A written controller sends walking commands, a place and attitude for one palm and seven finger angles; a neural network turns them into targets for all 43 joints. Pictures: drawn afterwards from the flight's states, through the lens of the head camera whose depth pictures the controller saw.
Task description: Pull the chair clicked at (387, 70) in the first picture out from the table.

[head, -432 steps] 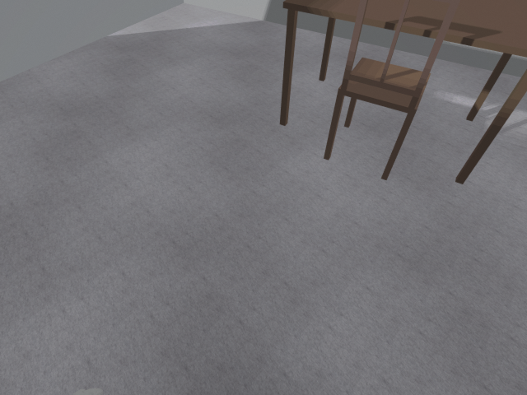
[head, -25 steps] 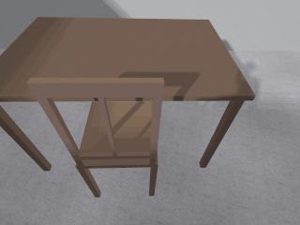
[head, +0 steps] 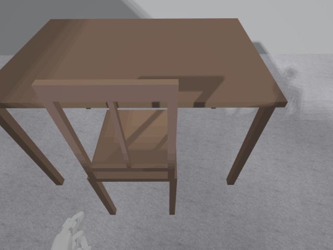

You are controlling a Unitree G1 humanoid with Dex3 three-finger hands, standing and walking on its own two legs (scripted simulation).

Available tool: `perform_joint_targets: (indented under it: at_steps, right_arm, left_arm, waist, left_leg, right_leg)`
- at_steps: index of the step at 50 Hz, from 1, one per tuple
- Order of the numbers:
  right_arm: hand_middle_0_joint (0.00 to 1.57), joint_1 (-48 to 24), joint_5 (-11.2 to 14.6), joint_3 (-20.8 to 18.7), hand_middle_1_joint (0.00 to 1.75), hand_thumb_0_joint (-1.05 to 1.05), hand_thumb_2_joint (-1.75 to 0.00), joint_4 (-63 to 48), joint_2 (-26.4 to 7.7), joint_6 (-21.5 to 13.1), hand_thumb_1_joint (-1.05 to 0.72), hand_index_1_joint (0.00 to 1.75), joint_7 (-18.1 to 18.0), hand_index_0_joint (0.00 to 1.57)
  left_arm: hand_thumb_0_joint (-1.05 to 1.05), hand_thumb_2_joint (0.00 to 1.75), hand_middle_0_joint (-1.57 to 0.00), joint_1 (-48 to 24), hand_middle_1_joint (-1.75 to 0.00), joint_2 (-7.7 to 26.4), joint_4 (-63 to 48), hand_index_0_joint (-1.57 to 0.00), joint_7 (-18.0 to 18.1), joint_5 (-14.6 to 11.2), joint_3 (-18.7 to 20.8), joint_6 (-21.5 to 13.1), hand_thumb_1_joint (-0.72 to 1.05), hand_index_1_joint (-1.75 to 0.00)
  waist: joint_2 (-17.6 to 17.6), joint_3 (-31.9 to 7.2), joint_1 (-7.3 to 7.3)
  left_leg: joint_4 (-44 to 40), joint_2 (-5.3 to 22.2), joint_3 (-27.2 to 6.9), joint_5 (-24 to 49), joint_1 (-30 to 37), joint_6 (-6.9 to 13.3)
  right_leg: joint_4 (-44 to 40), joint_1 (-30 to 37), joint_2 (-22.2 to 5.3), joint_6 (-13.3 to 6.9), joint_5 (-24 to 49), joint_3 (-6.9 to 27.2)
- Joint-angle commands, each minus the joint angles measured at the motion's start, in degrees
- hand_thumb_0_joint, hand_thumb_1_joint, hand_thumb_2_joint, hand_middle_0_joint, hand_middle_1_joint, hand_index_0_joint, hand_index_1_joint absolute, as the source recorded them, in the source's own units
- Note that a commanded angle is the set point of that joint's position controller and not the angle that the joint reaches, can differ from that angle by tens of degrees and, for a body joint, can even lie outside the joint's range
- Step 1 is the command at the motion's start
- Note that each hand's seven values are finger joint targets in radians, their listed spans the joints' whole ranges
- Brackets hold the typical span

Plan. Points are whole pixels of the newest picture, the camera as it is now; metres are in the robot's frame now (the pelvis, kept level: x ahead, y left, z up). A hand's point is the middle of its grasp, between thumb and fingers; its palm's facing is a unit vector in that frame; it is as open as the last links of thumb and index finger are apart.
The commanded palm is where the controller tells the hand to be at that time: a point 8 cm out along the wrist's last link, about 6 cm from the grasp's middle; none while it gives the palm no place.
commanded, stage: raise the hand toward the chair's back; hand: left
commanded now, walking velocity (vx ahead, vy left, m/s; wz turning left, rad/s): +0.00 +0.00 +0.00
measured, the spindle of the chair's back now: (121, 138) +0.46 +0.17 -0.05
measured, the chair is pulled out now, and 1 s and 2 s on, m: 0.00 0.00 0.00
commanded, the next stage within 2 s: aim the fingers beside a spindle in 1.94 s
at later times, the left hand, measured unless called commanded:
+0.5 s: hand (110, 233) +0.17 +0.15 -0.04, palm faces +0.04 -1.00 -0.07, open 11.3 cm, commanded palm +0.15 +0.21 -0.05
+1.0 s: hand (103, 217) +0.21 +0.17 -0.04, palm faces +0.03 -1.00 -0.03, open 15.5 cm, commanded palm +0.18 +0.23 -0.04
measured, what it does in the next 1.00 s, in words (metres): lowers itself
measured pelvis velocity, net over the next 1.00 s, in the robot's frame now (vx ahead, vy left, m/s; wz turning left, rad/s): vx -0.02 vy -0.02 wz -0.01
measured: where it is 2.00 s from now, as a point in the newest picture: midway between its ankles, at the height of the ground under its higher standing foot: outside the picture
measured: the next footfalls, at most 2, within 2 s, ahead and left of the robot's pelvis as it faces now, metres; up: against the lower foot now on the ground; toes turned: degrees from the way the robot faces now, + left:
none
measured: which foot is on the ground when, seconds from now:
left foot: down 0.00-1.00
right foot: down 0.00-1.00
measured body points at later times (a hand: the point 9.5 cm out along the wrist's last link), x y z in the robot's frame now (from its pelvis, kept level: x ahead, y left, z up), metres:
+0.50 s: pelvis -0.03 -0.06 -0.10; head +0.04 -0.05 +0.35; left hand +0.17 +0.20 -0.04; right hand +0.20 -0.25 -0.17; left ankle +0.01 +0.07 -0.73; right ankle -0.01 -0.12 -0.73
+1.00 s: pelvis -0.02 -0.02 -0.08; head +0.05 -0.02 +0.37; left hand +0.20 +0.22 -0.04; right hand +0.16 -0.28 -0.15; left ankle +0.01 +0.07 -0.73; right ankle -0.01 -0.12 -0.73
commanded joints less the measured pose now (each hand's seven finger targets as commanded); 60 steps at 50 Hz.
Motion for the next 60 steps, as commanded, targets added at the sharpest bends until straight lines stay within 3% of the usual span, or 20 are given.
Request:
perform_joint_targets:
  at_steps: [1, 2, 3, 5, 6, 8, 9, 11, 14, 16, 19, 21, 24, 28, 32, 38, 42, 48, 52, 60]
  right_arm:
    - [0.20, -10.22, -1.33, -4.34, 0.30, 0.00, -0.90, -14.89, -10.87, -5.94, -0.90, 0.30, 0.77, 0.20]
    - [0.20, -12.09, -1.52, -4.66, 0.30, 0.00, -0.90, -16.62, -10.25, -6.06, -0.90, 0.30, 1.41, 0.20]
    - [0.20, -12.42, -1.12, -5.20, 0.30, 0.00, -0.90, -17.81, -9.71, -5.71, -0.90, 0.30, 2.60, 0.20]
    - [0.20, -15.61, -1.21, -5.58, 0.30, 0.00, -0.90, -21.54, -9.58, -4.77, -0.90, 0.30, 4.29, 0.20]
    - [0.20, -16.28, -1.34, -6.11, 0.30, 0.00, -0.90, -23.40, -9.58, -4.11, -0.90, 0.30, 4.66, 0.20]
    - [0.20, -17.83, -0.87, -6.40, 0.30, 0.00, -0.90, -27.20, -9.71, -1.31, -0.90, 0.30, 4.86, 0.20]
    - [0.20, -19.71, -0.56, -5.67, 0.30, 0.00, -0.90, -31.03, -9.71, -0.31, -0.90, 0.30, 4.68, 0.20]
    - [0.20, -18.81, -0.05, -5.49, 0.30, 0.00, -0.90, -33.36, -8.88, 0.84, -0.90, 0.30, 3.32, 0.20]
    - [0.20, -14.67, -0.23, -5.47, 0.30, 0.00, -0.90, -32.80, -7.56, 1.15, -0.90, 0.30, 1.33, 0.20]
    - [0.20, -13.12, -0.48, -4.57, 0.30, 0.00, -0.90, -30.89, -6.92, 0.45, -0.90, 0.30, 0.29, 0.20]
    - [0.20, -12.84, -0.32, -3.51, 0.30, 0.00, -0.90, -27.23, -7.59, -1.48, -0.90, 0.30, -1.14, 0.20]
    - [0.20, -13.10, 0.27, -3.20, 0.30, 0.00, -0.90, -25.76, -8.17, -2.58, -0.90, 0.30, -1.85, 0.20]
    - [0.20, -13.53, 0.96, -3.04, 0.30, 0.00, -0.90, -25.35, -7.91, -2.74, -0.90, 0.30, -2.24, 0.20]
    - [0.20, -15.26, 0.75, -3.73, 0.30, 0.00, -0.90, -25.42, -6.31, -1.92, -0.90, 0.30, -1.93, 0.20]
    - [0.20, -14.58, 0.24, -4.20, 0.30, 0.00, -0.90, -24.51, -5.78, -1.69, -0.90, 0.30, -1.27, 0.20]
    - [0.20, -13.77, 0.37, -4.88, 0.30, 0.00, -0.90, -23.99, -7.18, -1.90, -0.90, 0.30, -1.39, 0.20]
    - [0.20, -13.07, 0.54, -5.03, 0.30, 0.00, -0.90, -24.38, -7.76, -2.39, -0.90, 0.30, -1.46, 0.20]
    - [0.20, -12.73, 0.22, -4.73, 0.30, 0.00, -0.90, -24.83, -8.45, -1.68, -0.90, 0.30, -1.43, 0.20]
    - [0.20, -12.58, 0.17, -4.06, 0.30, 0.00, -0.90, -26.22, -8.80, -1.19, -0.90, 0.30, -1.22, 0.20]
    - [0.20, -12.23, 0.09, -3.13, 0.30, 0.00, -0.90, -27.57, -9.01, 0.21, -0.90, 0.30, -1.08, 0.20]
  left_arm:
    - [0.00, 0.81, -0.18, -7.53, -0.27, -5.49, -8.40, -0.18, -5.79, -2.01, -1.55, -15.04, 0.69, -0.27]
    - [0.00, 0.80, -0.18, -0.39, -0.26, -6.74, -4.13, -0.18, -8.65, -3.57, -0.01, -19.36, 0.67, -0.26]
    - [0.00, 0.79, -0.17, 6.68, -0.26, -4.50, -1.23, -0.17, -11.97, -4.83, 4.22, -23.64, 0.64, -0.26]
    - [0.00, 0.77, -0.17, 6.42, -0.25, -1.32, -4.74, -0.17, -19.33, -7.26, 8.46, -33.24, 0.60, -0.25]
    - [0.00, 0.76, -0.17, 6.25, -0.25, 2.25, -4.16, -0.17, -20.79, -6.68, 12.31, -35.77, 0.57, -0.25]
    - [0.00, 0.74, -0.16, 7.15, -0.24, 6.96, -4.80, -0.16, -20.93, -5.12, 16.63, -33.87, 0.53, -0.24]
    - [0.00, 0.73, -0.16, 2.95, -0.24, 4.56, -11.60, -0.16, -20.92, -5.78, 13.04, -31.97, 0.50, -0.24]
    - [0.00, 0.71, -0.16, -3.20, -0.23, 6.12, -20.76, -0.16, -19.08, -7.07, 13.87, -29.36, 0.46, -0.23]
    - [0.00, 0.68, -0.15, -8.83, -0.22, 6.84, -33.26, -0.15, -16.31, -7.62, 14.01, -30.54, 0.39, -0.22]
    - [0.00, 0.66, -0.14, -12.44, -0.21, 6.37, -35.43, -0.14, -16.92, -7.42, 11.64, -32.57, 0.34, -0.21]
    - [0.00, 0.63, -0.14, -15.53, -0.20, 5.28, -29.36, -0.14, -21.85, -8.33, 8.54, -33.30, 0.27, -0.20]
    - [0.00, 0.61, -0.13, -14.71, -0.19, 6.75, -24.74, -0.13, -25.85, -9.54, 9.55, -31.37, 0.22, -0.19]
    - [0.00, 0.58, -0.13, -11.38, -0.18, 9.10, -20.17, -0.13, -28.87, -11.67, 14.38, -25.62, 0.15, -0.18]
    - [0.00, 0.54, -0.12, -6.17, -0.17, 10.22, -19.99, -0.12, -26.67, -12.82, 20.78, -21.43, 0.06, -0.17]
    - [0.00, 0.50, -0.11, -6.25, -0.15, 7.38, -21.88, -0.11, -23.29, -11.52, 18.31, -23.86, -0.03, -0.15]
    - [0.00, 0.44, -0.09, -6.97, -0.13, 7.81, -18.37, -0.09, -23.15, -10.59, 17.46, -27.23, -0.17, -0.13]
    - [0.00, 0.40, -0.08, -8.29, -0.12, 7.99, -21.91, -0.08, -23.10, -10.80, 16.51, -28.68, -0.27, -0.12]
    - [0.00, 0.34, -0.07, -9.44, -0.09, 8.20, -21.79, -0.07, -21.29, -10.19, 16.00, -27.90, -0.41, -0.09]
    - [0.00, 0.30, -0.06, -10.31, -0.08, 8.13, -23.54, -0.06, -21.38, -9.50, 14.52, -26.71, -0.50, -0.08]
    - [0.00, 0.30, -0.06, -12.61, -0.08, 8.31, -23.49, -0.06, -21.38, -9.49, 14.91, -24.14, -0.50, -0.08]
  waist:
    - [-17.42, -1.26, -2.21]
    - [-17.67, -1.69, 0.16]
    - [-12.63, -3.99, 3.46]
    - [-3.66, -8.86, 5.28]
    - [-2.87, -11.16, 5.93]
    - [0.38, -11.89, 7.72]
    - [0.66, -13.53, 6.92]
    - [1.93, -16.94, 5.43]
    - [3.57, -21.53, 1.89]
    - [4.73, -20.17, -0.82]
    - [-0.13, -16.67, -4.03]
    - [0.32, -16.63, -3.58]
    - [0.35, -20.87, -0.76]
    - [-3.01, -26.26, 2.53]
    - [-3.23, -22.98, 1.71]
    - [-4.43, -19.46, 0.85]
    - [1.28, -21.69, 1.00]
    - [0.88, -20.55, 0.12]
    - [4.53, -20.98, 0.29]
    - [3.53, -20.13, 0.03]
  left_leg:
    - [7.21, 4.57, -9.82, -8.96, -13.24, -3.78]
    - [10.31, 4.35, -8.55, -9.61, -17.35, -4.13]
    - [12.42, 3.51, -6.94, -7.34, -19.63, -4.87]
    - [19.11, 3.02, -5.01, -4.89, -24.57, -5.48]
    - [21.96, 2.89, -4.16, -4.92, -27.43, -4.93]
    - [23.70, 2.36, -2.59, -7.87, -32.02, -4.35]
    - [24.07, 1.85, -2.28, -10.25, -32.65, -3.83]
    - [26.05, 2.12, -2.29, -11.22, -32.54, -2.89]
    - [30.32, 3.33, -3.41, -6.97, -30.76, -2.00]
    - [32.43, 3.99, -4.27, -4.91, -30.86, -1.72]
    - [35.46, 4.80, -5.32, -6.51, -34.75, -1.40]
    - [35.68, 4.89, -5.57, -7.16, -36.10, -1.48]
    - [34.74, 4.42, -5.61, -5.18, -36.46, -1.59]
    - [32.47, 4.31, -6.14, -0.19, -35.27, -2.04]
    - [30.30, 4.43, -5.86, 0.76, -33.84, -2.15]
    - [29.77, 4.52, -5.44, -1.50, -34.47, -1.87]
    - [28.26, 4.54, -5.11, -0.47, -29.72, -1.75]
    - [26.46, 4.85, -6.31, -1.09, -27.13, -1.77]
    - [24.54, 5.07, -7.45, -0.66, -23.50, -2.21]
    - [22.90, 5.49, -9.19, -1.75, -22.20, -2.93]
  right_leg:
    - [1.57, -20.85, 3.13, -1.36, -8.28, -2.65]
    - [4.52, -23.83, 3.16, -1.71, -10.71, -2.72]
    - [7.24, -23.31, 3.20, -2.63, -9.63, -1.94]
    - [15.08, -26.43, 2.65, -3.69, -6.25, -0.34]
    - [18.13, -27.25, 2.56, -3.79, -5.34, 0.46]
    - [20.09, -27.30, 2.70, -3.89, -7.31, 2.51]
    - [20.13, -27.70, 2.59, -3.54, -9.56, 3.09]
    - [17.80, -27.10, 2.55, -3.16, -12.59, 6.29]
    - [16.96, -25.91, 2.75, -2.25, -8.70, 9.32]
    - [17.07, -27.27, 2.72, -1.86, -5.13, 9.38]
    - [16.83, -30.18, 2.66, -0.66, -5.78, 9.63]
    - [16.03, -29.40, 2.34, -0.50, -7.31, 10.05]
    - [15.04, -23.36, 1.41, 0.13, -5.03, 11.10]
    - [16.01, -14.90, 0.04, 1.91, 7.62, 11.53]
    - [16.90, -16.94, 0.49, 1.32, 9.90, 9.15]
    - [16.54, -21.17, 1.18, 0.36, 2.36, 8.14]
    - [17.41, -23.39, 2.04, -1.06, 0.54, 5.45]
    - [18.42, -26.49, 3.21, -1.61, -0.35, 1.98]
    - [19.01, -27.82, 3.44, -2.05, -0.47, 0.28]
    - [18.88, -28.72, 3.92, -2.11, -1.96, -1.02]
